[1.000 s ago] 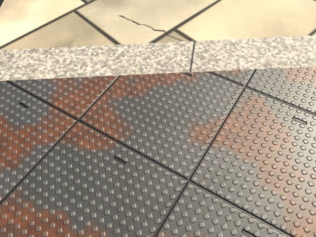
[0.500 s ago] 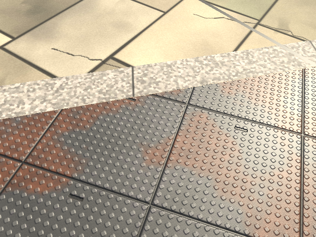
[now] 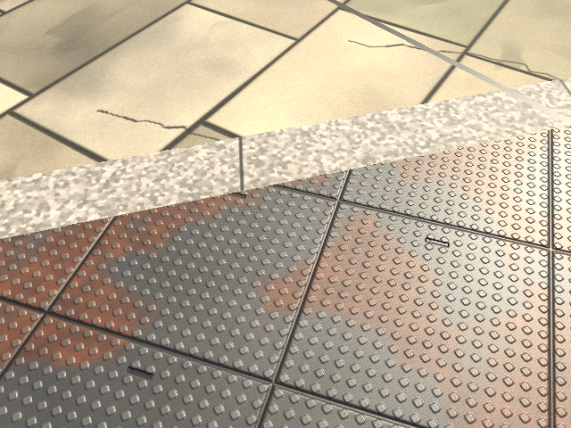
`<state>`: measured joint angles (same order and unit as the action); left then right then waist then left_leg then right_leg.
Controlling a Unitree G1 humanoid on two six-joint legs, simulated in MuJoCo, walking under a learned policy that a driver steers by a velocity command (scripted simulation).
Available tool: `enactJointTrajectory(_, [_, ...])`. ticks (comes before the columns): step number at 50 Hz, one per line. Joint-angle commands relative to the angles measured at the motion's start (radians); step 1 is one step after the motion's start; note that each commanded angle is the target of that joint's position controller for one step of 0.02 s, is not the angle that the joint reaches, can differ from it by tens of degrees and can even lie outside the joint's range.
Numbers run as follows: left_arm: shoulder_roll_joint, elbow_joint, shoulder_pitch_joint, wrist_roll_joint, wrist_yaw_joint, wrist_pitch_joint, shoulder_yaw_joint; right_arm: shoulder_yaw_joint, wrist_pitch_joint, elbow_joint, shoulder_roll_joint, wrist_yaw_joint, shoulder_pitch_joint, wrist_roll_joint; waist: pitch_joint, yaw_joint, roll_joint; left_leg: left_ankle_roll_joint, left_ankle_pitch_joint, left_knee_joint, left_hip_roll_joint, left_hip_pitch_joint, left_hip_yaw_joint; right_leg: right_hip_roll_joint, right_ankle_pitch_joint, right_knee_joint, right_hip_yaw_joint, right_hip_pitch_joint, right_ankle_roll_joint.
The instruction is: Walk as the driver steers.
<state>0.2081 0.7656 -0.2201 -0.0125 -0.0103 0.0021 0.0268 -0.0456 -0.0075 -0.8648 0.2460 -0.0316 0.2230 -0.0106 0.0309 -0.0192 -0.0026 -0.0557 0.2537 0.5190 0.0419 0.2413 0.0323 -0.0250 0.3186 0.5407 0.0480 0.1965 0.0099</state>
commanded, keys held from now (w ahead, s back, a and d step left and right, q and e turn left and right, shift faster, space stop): no key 1.00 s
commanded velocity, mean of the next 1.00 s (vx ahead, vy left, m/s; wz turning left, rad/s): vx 0.00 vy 0.00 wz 0.00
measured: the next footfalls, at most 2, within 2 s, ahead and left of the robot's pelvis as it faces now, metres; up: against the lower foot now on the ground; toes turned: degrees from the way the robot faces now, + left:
right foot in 1.74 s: +0.43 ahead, -0.09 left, +0.00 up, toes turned -2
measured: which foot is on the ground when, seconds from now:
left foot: down 0.00-1.00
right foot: down 0.00-1.00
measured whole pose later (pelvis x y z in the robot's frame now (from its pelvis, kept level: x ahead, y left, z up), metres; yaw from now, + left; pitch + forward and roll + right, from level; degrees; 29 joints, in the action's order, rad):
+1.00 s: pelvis +0.00 +0.01 +0.00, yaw +0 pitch -1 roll +0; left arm 0.18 1.06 -0.29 0.00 -0.04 0.00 0.01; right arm -0.03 0.01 -1.11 0.19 -0.05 0.25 0.00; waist 0.04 -0.01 0.00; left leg -0.04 0.25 0.50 0.03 0.23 0.04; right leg -0.01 0.30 0.50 0.04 0.17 0.00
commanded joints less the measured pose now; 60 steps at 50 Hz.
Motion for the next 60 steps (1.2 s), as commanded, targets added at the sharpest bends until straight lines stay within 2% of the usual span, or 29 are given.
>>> enactJointTrajectory(1, [0.106, -0.041, 0.003, 0.002, -0.004, -0.015, 0.028, -0.023, -0.01, 0.026, 0.103, -0.007, 0.001, 0.002, -0.026, 0.003, -0.006, 0.01, -0.152, -0.046, 0.008, -0.062, 0.007, 0.06, -0.154, -0.126, 0.062, 0.065, 0.027])
enactJointTrajectory(14, [0.102, 0.075, -0.04, 0.008, -0.017, -0.015, 0.027, -0.023, 0.001, -0.086, 0.089, -0.018, 0.017, 0.009, -0.005, 0.005, -0.002, 0.02, -0.158, -0.063, 0.001, -0.065, -0.001, 0.04, -0.177, -0.129, 0.031, 0.051, 0.012])
enactJointTrajectory(27, [0.093, 0.18, -0.076, 0.012, -0.026, -0.013, 0.018, -0.016, 0.007, -0.173, 0.067, -0.023, 0.034, 0.01, 0.014, 0.007, 0.002, 0.026, -0.144, -0.08, -0.01, -0.063, -0.011, 0.032, -0.167, -0.143, 0.013, 0.048, 0.006])
enactJointTrajectory(39, [0.079, 0.245, -0.107, 0.013, -0.027, -0.011, 0.006, -0.004, 0.009, -0.217, 0.047, -0.023, 0.059, 0.012, 0.028, 0.01, 0.002, 0.029, -0.128, -0.086, -0.017, -0.053, -0.018, 0.028, -0.153, -0.15, 0.003, 0.051, 0.003])
enactJointTrajectory(53, [0.063, 0.288, -0.14, 0.015, -0.029, -0.01, -0.005, 0.008, 0.009, -0.237, 0.029, -0.022, 0.09, 0.013, 0.037, 0.013, 0.005, 0.034, -0.119, -0.086, -0.022, -0.041, -0.02, 0.024, -0.144, -0.15, -0.006, 0.057, -0.001])
enactJointTrajectory(54, [0.054, 0.3, -0.159, 0.015, -0.03, -0.008, -0.007, 0.012, 0.01, -0.248, 0.017, -0.023, 0.109, 0.013, 0.013, 0.014, 0.0, 0.036, -0.028, -0.083, -0.036, -0.051, -0.036, 0.016, -0.04, -0.157, -0.014, 0.048, 0.003])
enactJointTrajectory(55, [0.067, 0.302, -0.164, 0.021, -0.033, -0.005, -0.002, 0.01, 0.012, -0.25, 0.018, -0.025, 0.113, 0.018, 0.025, 0.016, -0.011, 0.044, 0.121, -0.055, -0.062, -0.031, -0.061, 0.007, 0.132, -0.161, -0.013, 0.065, 0.018])
enactJointTrajectory(57, [0.106, 0.287, -0.164, 0.03, -0.038, -0.006, 0.011, 0.006, 0.005, -0.235, 0.029, -0.026, 0.097, 0.023, 0.103, 0.025, -0.044, 0.071, 0.364, 0.001, -0.079, 0.076, -0.072, 0.046, 0.44, -0.196, 0.054, 0.135, 0.068])
enactJointTrajectory(58, [0.12, 0.284, -0.181, 0.035, -0.036, -0.014, 0.015, 0.009, -0.007, -0.221, 0.016, -0.022, 0.08, 0.023, 0.134, 0.036, -0.071, 0.08, 0.365, 0.037, -0.075, 0.126, -0.07, 0.093, 0.503, -0.228, 0.122, 0.142, 0.097])
enactJointTrajectory(60, [0.166, 0.289, -0.228, 0.044, -0.029, -0.035, 0.034, 0.017, -0.043, -0.198, -0.025, -0.005, 0.058, 0.027, 0.138, 0.053, -0.178, 0.08, 0.213, 0.196, -0.077, 0.199, -0.101, 0.232, 0.554, -0.321, 0.322, 0.085, 0.174])
Keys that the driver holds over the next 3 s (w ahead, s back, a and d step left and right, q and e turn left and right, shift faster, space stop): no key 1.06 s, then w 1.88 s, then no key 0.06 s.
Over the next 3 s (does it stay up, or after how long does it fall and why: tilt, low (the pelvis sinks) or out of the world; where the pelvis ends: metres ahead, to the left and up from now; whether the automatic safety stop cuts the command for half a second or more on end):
stays up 0.97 0.00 0.00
